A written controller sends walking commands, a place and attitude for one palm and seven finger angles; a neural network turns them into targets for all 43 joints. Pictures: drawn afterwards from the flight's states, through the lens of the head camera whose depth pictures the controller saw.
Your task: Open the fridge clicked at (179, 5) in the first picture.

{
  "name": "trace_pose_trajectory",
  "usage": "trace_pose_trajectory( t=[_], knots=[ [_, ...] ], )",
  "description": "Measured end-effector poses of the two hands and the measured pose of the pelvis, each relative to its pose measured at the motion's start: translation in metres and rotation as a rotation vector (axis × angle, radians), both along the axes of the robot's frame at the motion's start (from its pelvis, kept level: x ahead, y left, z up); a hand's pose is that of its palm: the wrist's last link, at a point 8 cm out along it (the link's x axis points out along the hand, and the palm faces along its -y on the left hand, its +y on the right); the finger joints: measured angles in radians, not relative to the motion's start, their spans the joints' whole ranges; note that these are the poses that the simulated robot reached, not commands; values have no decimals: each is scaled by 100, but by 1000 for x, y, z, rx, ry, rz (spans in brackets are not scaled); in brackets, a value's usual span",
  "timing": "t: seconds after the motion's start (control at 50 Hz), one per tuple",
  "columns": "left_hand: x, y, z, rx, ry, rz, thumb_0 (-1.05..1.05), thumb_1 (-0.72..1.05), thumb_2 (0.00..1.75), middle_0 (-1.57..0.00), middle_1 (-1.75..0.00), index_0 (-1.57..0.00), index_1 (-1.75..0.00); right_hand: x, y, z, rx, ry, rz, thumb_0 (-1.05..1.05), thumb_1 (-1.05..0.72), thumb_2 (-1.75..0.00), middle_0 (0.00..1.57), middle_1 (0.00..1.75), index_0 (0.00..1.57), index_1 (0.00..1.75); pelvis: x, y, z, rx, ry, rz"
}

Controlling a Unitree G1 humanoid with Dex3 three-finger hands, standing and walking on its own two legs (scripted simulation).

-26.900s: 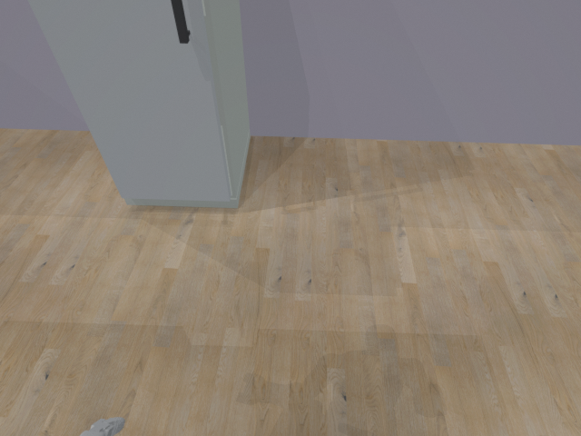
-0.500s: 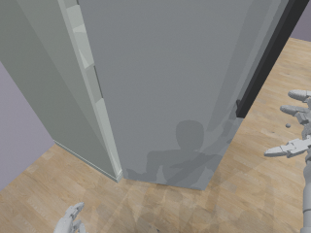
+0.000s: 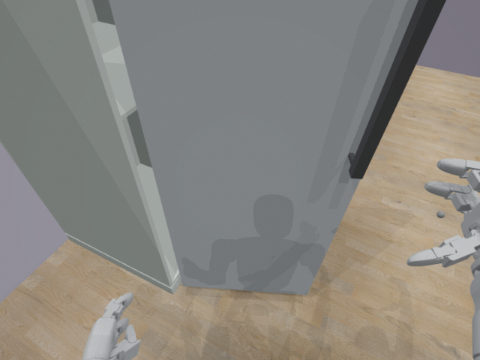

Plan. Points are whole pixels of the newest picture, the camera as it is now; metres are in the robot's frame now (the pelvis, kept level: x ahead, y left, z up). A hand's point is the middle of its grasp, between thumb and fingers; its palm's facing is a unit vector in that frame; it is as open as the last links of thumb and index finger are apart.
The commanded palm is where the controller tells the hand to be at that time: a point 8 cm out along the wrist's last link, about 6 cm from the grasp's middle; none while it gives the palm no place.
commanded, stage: slip the hand off the handle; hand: right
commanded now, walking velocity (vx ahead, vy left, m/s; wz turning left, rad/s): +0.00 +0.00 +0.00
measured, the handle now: (395, 67) +0.49 -0.24 +0.28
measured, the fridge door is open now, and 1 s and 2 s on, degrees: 68 68 68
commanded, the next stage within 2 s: draw the hand back to the body in 0.12 s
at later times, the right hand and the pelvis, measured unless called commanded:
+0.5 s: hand (429, 203) +0.31 -0.27 +0.16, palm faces +0.29 +0.96 -0.04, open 14.7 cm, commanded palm +0.25 -0.31 +0.17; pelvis +0.02 +0.00 +0.00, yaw +2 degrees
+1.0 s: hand (454, 237) +0.25 -0.28 +0.16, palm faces +0.47 +0.83 -0.30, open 13.1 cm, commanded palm +0.20 -0.30 +0.18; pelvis +0.02 +0.00 +0.01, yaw +1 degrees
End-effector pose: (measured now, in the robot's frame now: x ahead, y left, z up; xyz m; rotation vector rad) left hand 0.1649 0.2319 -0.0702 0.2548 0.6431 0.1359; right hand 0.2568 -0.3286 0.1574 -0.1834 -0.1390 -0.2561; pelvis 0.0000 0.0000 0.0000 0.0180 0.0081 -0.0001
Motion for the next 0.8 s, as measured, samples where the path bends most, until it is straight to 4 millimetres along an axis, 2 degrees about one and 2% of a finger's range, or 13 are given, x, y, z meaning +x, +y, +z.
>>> trace_pose_trajectory(
  t=[0.26, 0.32, 0.36, 0.46, 0.52, 0.62, 0.68, 0.76, 0.8],
  knots=[
    [-22, 21, -13, -2, 48, 68, 1, 90, 90, -20, -30, -20, -30, 18, 7, 1, 1, 11, 38, -1, 55, -20, 26, 115, 25, 116, 4, 5, -2, -9, 23, 18],
    [-22, 22, -13, -8, 50, 92, 2, 90, 90, -20, -30, -20, -30, 22, 1, -5, 248, -16, 18, -2, 55, -20, 26, 115, 25, 116, 8, 5, 0, -6, 13, 12],
    [-17, 21, -9, -7, 34, 94, 2, 90, 90, -20, -30, -20, -30, 23, 0, -7, 321, 4, -11, -1, 55, -20, 26, 115, 25, 116, 12, 4, 2, -7, 11, 12],
    [6, 11, 3, -36, -53, 65, 2, 91, 90, -20, -30, -20, -30, 19, 10, -1, 160, 106, -48, -1, 55, -20, 25, 115, 25, 115, 20, 0, 4, -14, 8, 24],
    [21, 4, 9, -52, -91, 44, 2, 91, 90, -20, -30, -20, -30, 10, 16, 5, 171, 68, -24, -1, 55, -20, 25, 115, 25, 115, 24, -1, 5, -16, 4, 26],
    [40, -8, 18, -59, -117, 2, 1, 90, 90, -20, -30, -20, -30, -6, 9, 7, 215, 30, -56, -1, 55, -20, 26, 115, 25, 115, 28, 0, 6, -16, -9, 17],
    [49, -14, 22, -63, -132, -25, 1, 90, 90, -20, -30, -20, -30, -15, 9, 5, 198, 65, -83, -1, 55, -20, 26, 115, 25, 115, 28, -1, 7, -14, -20, 10],
    [56, -20, 23, -69, -148, -52, 1, 90, 90, -20, -30, -20, -30, -23, 19, 7, 178, 80, -66, -1, 52, -22, 25, 113, 24, 114, 27, -1, 8, -13, -31, 2],
    [56, -22, 24, -63, -148, -70, 1, 90, 90, -20, -30, -20, -30, -27, 22, 12, 81, 73, -98, -1, 49, -24, 25, 111, 24, 112, 26, 0, 9, -14, -38, 4]
  ],
)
